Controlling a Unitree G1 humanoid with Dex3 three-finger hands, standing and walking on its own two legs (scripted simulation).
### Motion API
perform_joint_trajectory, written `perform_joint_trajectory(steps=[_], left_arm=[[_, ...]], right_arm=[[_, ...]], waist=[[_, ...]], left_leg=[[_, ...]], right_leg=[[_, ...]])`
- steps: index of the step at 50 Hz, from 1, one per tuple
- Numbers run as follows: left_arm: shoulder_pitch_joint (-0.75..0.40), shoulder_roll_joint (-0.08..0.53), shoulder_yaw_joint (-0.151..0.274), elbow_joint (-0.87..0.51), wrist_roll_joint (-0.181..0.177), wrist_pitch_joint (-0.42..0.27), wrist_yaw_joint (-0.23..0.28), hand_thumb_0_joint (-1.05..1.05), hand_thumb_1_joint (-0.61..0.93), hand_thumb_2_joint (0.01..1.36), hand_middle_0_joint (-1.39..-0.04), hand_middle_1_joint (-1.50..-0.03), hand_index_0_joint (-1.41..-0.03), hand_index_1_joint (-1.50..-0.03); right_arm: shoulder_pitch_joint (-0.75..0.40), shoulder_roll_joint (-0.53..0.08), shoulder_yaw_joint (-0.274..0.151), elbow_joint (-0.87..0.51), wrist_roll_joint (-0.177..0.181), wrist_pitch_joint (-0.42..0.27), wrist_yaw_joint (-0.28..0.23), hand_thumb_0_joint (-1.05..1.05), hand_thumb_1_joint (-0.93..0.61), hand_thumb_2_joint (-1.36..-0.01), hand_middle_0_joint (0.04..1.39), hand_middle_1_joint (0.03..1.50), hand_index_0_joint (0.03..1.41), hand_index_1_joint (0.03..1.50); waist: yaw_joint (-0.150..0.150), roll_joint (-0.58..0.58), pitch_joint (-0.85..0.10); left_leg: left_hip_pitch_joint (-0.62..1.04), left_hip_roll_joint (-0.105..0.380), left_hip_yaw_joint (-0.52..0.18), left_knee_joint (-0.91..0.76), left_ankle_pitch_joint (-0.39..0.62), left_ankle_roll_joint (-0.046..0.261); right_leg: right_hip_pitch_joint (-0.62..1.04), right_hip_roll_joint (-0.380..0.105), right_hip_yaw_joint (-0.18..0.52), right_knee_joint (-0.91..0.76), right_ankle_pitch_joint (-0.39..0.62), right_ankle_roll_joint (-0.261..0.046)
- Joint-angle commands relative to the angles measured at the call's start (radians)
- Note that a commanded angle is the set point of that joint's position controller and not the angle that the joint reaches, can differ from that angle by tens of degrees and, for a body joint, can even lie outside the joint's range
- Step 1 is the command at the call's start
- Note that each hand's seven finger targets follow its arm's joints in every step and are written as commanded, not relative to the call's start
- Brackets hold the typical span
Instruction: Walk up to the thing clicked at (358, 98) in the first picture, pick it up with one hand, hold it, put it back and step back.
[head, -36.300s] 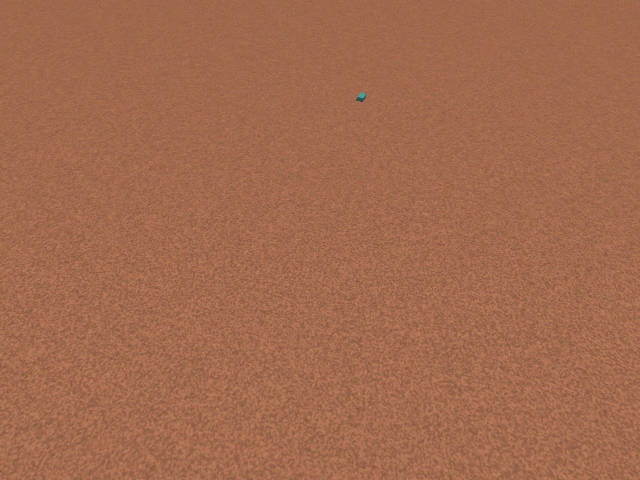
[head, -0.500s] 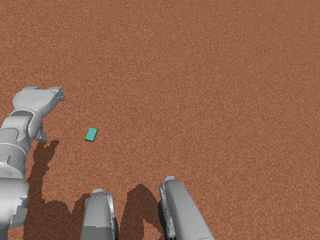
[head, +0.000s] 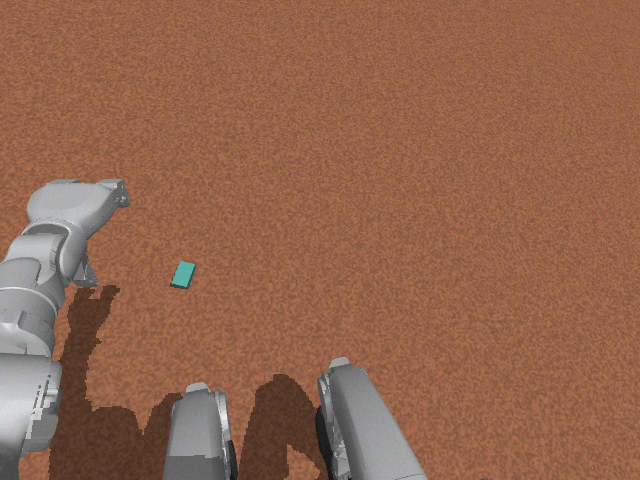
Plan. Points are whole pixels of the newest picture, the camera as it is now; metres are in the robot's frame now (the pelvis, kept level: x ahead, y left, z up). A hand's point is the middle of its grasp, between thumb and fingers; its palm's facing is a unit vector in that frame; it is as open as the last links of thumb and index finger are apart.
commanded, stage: go down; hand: left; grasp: from above
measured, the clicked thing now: (184, 275) +0.56 +0.17 -0.58
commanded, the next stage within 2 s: withdraw in 1.10 s
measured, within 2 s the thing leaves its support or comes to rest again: neither
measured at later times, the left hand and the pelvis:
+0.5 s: hand (85, 236) +0.46 +0.23 -0.09, palm faces -0.48 +0.03 -0.88, open 12.6 cm; pelvis +0.00 +0.00 +0.00, yaw +0 degrees
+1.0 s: hand (67, 220) +0.46 +0.23 -0.04, palm faces -0.49 +0.01 -0.87, open 12.8 cm; pelvis +0.00 +0.00 +0.03, yaw +0 degrees
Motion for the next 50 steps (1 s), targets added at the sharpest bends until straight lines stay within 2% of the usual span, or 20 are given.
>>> perform_joint_trajectory(steps=[1, 2, 6, 12, 14, 16, 20, 22, 24, 27, 31, 34, 36, 37, 39, 41, 43, 45, 47, 50], left_arm=[[-0.377, 0.233, 0.069, -0.258, 0.021, -0.025, 0.069, 0.0, -0.28, 0.735, -0.342, -0.735, -0.338, -0.739], [-0.417, 0.255, 0.08, -0.292, 0.025, -0.026, 0.08, 0.0, -0.277, 0.736, -0.353, -0.726, -0.345, -0.735], [-0.481, 0.266, 0.091, -0.304, 0.024, 0.018, 0.113, 0.0, -0.281, 0.746, -0.348, -0.728, -0.335, -0.741], [-0.464, 0.23, 0.067, -0.225, -0.011, 0.084, 0.081, 0.0, -0.28, 0.747, -0.342, -0.727, -0.331, -0.738], [-0.433, 0.213, 0.047, -0.175, -0.015, 0.086, 0.06, 0.0, -0.274, 0.741, -0.357, -0.708, -0.344, -0.722], [-0.365, 0.178, 0.025, -0.102, -0.019, 0.083, 0.042, 0.0, -0.283, 0.742, -0.356, -0.722, -0.345, -0.734], [-0.307, 0.17, 0.018, -0.067, -0.027, 0.045, 0.011, 0.0, -0.277, 0.732, -0.352, -0.724, -0.347, -0.729], [-0.306, 0.182, 0.024, -0.073, -0.019, 0.022, 0.012, 0.0, -0.282, 0.733, -0.347, -0.736, -0.344, -0.739], [-0.329, 0.223, 0.049, -0.114, -0.002, -0.003, 0.024, 0.0, -0.296, 0.749, -0.337, -0.728, -0.329, -0.736], [-0.384, 0.223, 0.062, -0.209, 0.013, -0.022, 0.052, 0.0, -0.294, 0.748, -0.332, -0.741, -0.327, -0.746], [-0.462, 0.278, 0.095, -0.298, 0.03, -0.01, 0.096, 0.0, -0.272, 0.737, -0.36, -0.727, -0.35, -0.737], [-0.549, 0.313, 0.108, -0.342, 0.022, 0.029, 0.113, 0.0, -0.285, 0.75, -0.345, -0.728, -0.333, -0.74], [-0.59, 0.292, 0.092, -0.358, 0.007, 0.063, 0.101, 0.0, -0.286, 0.753, -0.344, -0.724, -0.33, -0.739], [-0.581, 0.312, 0.104, -0.339, -0.001, 0.079, 0.093, 0.0, -0.289, 0.757, -0.338, -0.731, -0.325, -0.743], [-0.556, 0.268, 0.073, -0.311, -0.021, 0.106, 0.067, 0.0, -0.285, 0.758, -0.343, -0.716, -0.329, -0.731], [-0.44, 0.221, 0.046, -0.195, -0.032, 0.125, 0.036, 0.0, -0.286, 0.755, -0.331, -0.731, -0.323, -0.738], [-0.342, 0.181, 0.019, -0.115, -0.045, 0.123, -0.008, 0.0, -0.295, 0.756, -0.336, -0.729, -0.325, -0.739], [-0.271, 0.19, 0.015, -0.086, -0.054, 0.105, -0.048, 0.0, -0.317, 0.765, -0.332, -0.731, -0.317, -0.746], [-0.173, 0.138, -0.011, -0.059, -0.076, 0.081, -0.076, 0.0, -0.334, 0.774, -0.317, -0.746, -0.306, -0.757], [-0.122, 0.137, -0.01, -0.048, -0.093, 0.024, -0.077, 0.0, -0.343, 0.775, -0.304, -0.747, -0.297, -0.753]], right_arm=[[0.149, -0.192, -0.068, -0.048, -0.014, -0.006, -0.002, 0.0, -0.93, -0.91, 0.199, 0.3, 0.199, 0.3], [0.15, -0.195, -0.074, -0.049, -0.016, -0.003, 0.0, 0.0, -0.931, -0.911, 0.199, 0.3, 0.199, 0.3], [0.172, -0.207, -0.08, -0.03, -0.021, 0.007, 0.006, 0.0, -0.93, -0.912, 0.199, 0.3, 0.199, 0.3], [0.177, -0.21, -0.083, -0.006, -0.016, 0.012, 0.004, 0.0, -0.929, -0.911, 0.199, 0.3, 0.199, 0.3], [0.174, -0.202, -0.079, -0.006, -0.012, 0.012, 0.0, 0.0, -0.929, -0.911, 0.199, 0.3, 0.199, 0.3], [0.161, -0.186, -0.068, -0.002, -0.01, 0.01, -0.005, 0.0, -0.932, -0.911, 0.199, 0.3, 0.199, 0.3], [0.138, -0.178, -0.059, -0.026, -0.004, 0.003, -0.009, 0.0, -0.932, -0.91, 0.199, 0.3, 0.199, 0.3], [0.132, -0.179, -0.054, -0.035, -0.006, 0.0, -0.009, 0.0, -0.933, -0.911, 0.199, 0.3, 0.199, 0.3], [0.131, -0.187, -0.06, -0.045, -0.007, -0.004, -0.009, 0.0, -0.931, -0.91, 0.199, 0.3, 0.199, 0.3], [0.148, -0.188, -0.066, -0.054, -0.013, -0.006, -0.003, 0.0, -0.93, -0.91, 0.199, 0.3, 0.199, 0.3], [0.171, -0.202, -0.072, -0.045, -0.022, 0.002, 0.003, 0.0, -0.931, -0.912, 0.199, 0.3, 0.199, 0.3], [0.183, -0.212, -0.08, -0.037, -0.019, 0.011, 0.001, 0.0, -0.929, -0.911, 0.199, 0.3, 0.199, 0.3], [0.19, -0.21, -0.08, -0.025, -0.016, 0.018, -0.001, 0.0, -0.928, -0.912, 0.199, 0.3, 0.199, 0.3], [0.193, -0.217, -0.08, -0.021, -0.014, 0.021, -0.003, 0.0, -0.927, -0.911, 0.199, 0.3, 0.199, 0.3], [0.188, -0.209, -0.077, -0.014, -0.01, 0.024, -0.009, 0.0, -0.925, -0.91, 0.199, 0.3, 0.199, 0.3], [0.174, -0.201, -0.074, -0.007, -0.007, 0.027, -0.017, 0.0, -0.924, -0.909, 0.199, 0.3, 0.199, 0.3], [0.168, -0.191, -0.065, -0.007, 0.0, 0.023, -0.02, 0.0, -0.928, -0.91, 0.199, 0.3, 0.199, 0.3], [0.151, -0.18, -0.061, -0.023, 0.008, 0.02, -0.026, 0.0, -0.932, -0.911, 0.199, 0.3, 0.199, 0.3], [0.13, -0.163, -0.049, -0.042, 0.013, 0.015, -0.026, 0.0, -0.932, -0.91, 0.199, 0.3, 0.199, 0.3], [0.103, -0.155, -0.037, -0.069, 0.018, 0.003, -0.026, 0.0, -0.929, -0.908, 0.199, 0.3, 0.199, 0.3]], waist=[[0.012, 0.192, -0.58], [0.016, 0.217, -0.63], [0.003, 0.234, -0.651], [-0.011, 0.189, -0.626], [-0.019, 0.165, -0.579], [-0.019, 0.127, -0.467], [-0.014, 0.053, -0.394], [-0.006, 0.069, -0.378], [0.004, 0.095, -0.423], [0.0, 0.159, -0.539], [0.003, 0.22, -0.665], [-0.002, 0.241, -0.691], [-0.012, 0.246, -0.711], [-0.007, 0.245, -0.717], [-0.007, 0.252, -0.691], [-0.008, 0.183, -0.575], [-0.011, 0.114, -0.483], [0.003, 0.062, -0.424], [0.013, 0.011, -0.346], [0.018, -0.053, -0.264]], left_leg=[[0.46, -0.024, -0.002, -0.147, 0.322, 0.008], [0.49, -0.022, 0.0, -0.141, 0.337, 0.007], [0.57, -0.015, -0.024, -0.182, 0.341, -0.001], [0.609, -0.006, -0.05, -0.225, 0.298, -0.001], [0.563, -0.006, -0.037, -0.22, 0.29, 0.005], [0.452, -0.012, -0.016, -0.221, 0.24, 0.012], [0.325, -0.021, 0.005, -0.196, 0.162, 0.022], [0.3, -0.025, 0.01, -0.182, 0.155, 0.02], [0.316, -0.027, 0.013, -0.163, 0.175, 0.019], [0.391, -0.026, 0.005, -0.141, 0.253, 0.014], [0.505, -0.021, -0.006, -0.137, 0.326, 0.007], [0.574, -0.017, -0.021, -0.18, 0.288, 0.002], [0.612, -0.017, -0.017, -0.196, 0.265, 0.005], [0.656, -0.015, -0.037, -0.225, 0.261, -0.002], [0.679, -0.013, -0.037, -0.258, 0.254, -0.005], [0.635, -0.007, -0.049, -0.295, 0.219, -0.003], [0.555, -0.008, -0.035, -0.299, 0.245, 0.005], [0.48, -0.01, -0.014, -0.297, 0.246, 0.011], [0.384, -0.015, 0.005, -0.285, 0.233, 0.02], [0.258, -0.028, 0.03, -0.25, 0.145, 0.036]], right_leg=[[0.188, 0.029, -0.03, -0.114, 0.239, -0.085], [0.199, 0.031, -0.029, -0.112, 0.252, -0.084], [0.2, 0.028, -0.04, -0.135, 0.238, -0.08], [0.215, 0.029, -0.05, -0.178, 0.194, -0.074], [0.227, 0.034, -0.045, -0.193, 0.195, -0.075], [0.234, 0.032, -0.042, -0.207, 0.182, -0.076], [0.235, 0.031, -0.033, -0.199, 0.143, -0.078], [0.22, 0.03, -0.028, -0.176, 0.138, -0.081], [0.2, 0.031, -0.025, -0.151, 0.152, -0.084], [0.192, 0.031, -0.029, -0.115, 0.205, -0.084], [0.193, 0.029, -0.032, -0.108, 0.245, -0.08], [0.219, 0.029, -0.036, -0.139, 0.215, -0.076], [0.246, 0.03, -0.033, -0.17, 0.2, -0.073], [0.259, 0.028, -0.037, -0.178, 0.191, -0.072], [0.277, 0.033, -0.039, -0.21, 0.176, -0.072], [0.283, 0.033, -0.044, -0.245, 0.157, -0.07], [0.315, 0.033, -0.042, -0.268, 0.188, -0.071], [0.358, 0.035, -0.038, -0.278, 0.204, -0.074], [0.376, 0.036, -0.033, -0.278, 0.209, -0.075], [0.365, 0.033, -0.016, -0.269, 0.146, -0.074]])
